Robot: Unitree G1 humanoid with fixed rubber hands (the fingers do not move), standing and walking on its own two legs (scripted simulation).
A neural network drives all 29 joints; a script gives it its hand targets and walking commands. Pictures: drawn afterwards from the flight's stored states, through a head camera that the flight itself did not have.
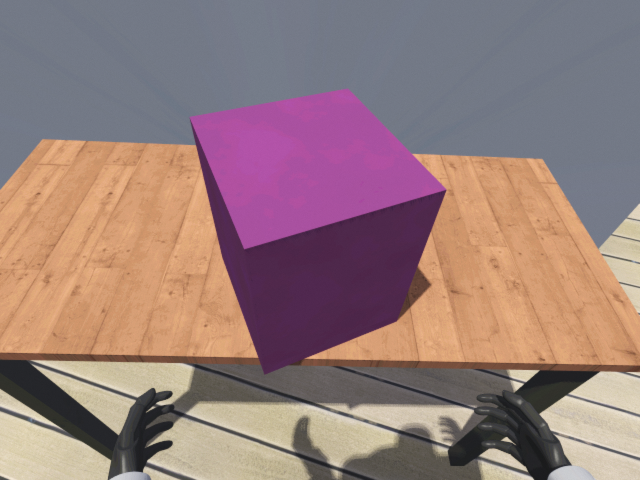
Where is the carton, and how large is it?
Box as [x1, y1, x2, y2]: [190, 89, 446, 374]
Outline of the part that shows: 348,89 342,89 190,117 222,257 264,374 396,321 446,189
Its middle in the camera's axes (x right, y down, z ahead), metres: -0.02 -0.01 +0.49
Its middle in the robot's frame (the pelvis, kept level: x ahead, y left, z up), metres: +0.38 +0.05 +0.11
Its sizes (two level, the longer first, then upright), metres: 0.210 0.200 0.250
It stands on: a table, 0.77 m high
